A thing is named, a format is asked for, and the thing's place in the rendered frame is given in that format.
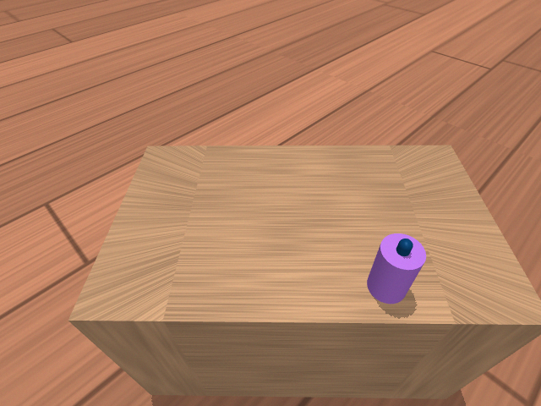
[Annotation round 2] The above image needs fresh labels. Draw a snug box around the bottle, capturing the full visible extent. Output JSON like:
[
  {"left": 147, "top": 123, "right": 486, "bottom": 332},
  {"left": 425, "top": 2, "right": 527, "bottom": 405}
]
[{"left": 367, "top": 233, "right": 426, "bottom": 304}]

